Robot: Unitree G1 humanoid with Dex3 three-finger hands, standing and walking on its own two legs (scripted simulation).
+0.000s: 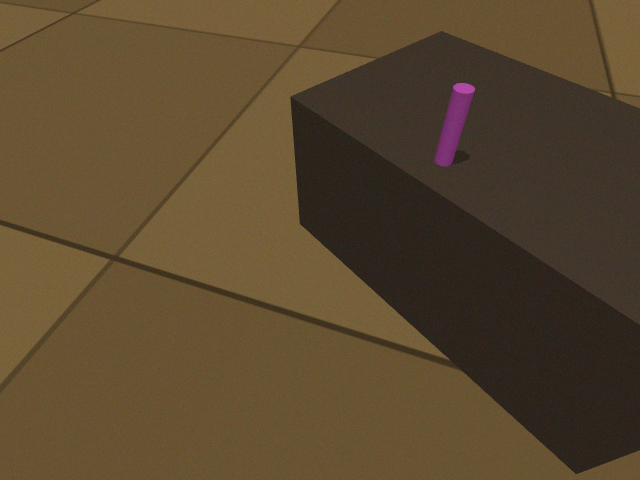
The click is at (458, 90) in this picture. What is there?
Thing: slim round
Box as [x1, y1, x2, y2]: [434, 83, 474, 165]
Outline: 469,84 457,83 453,86 434,158 434,161 440,165 449,165 452,161 474,88
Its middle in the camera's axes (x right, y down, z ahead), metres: +0.32 -0.28 +0.95
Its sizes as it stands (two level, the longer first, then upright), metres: 0.047 0.047 0.203
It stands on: a support 0.60 m high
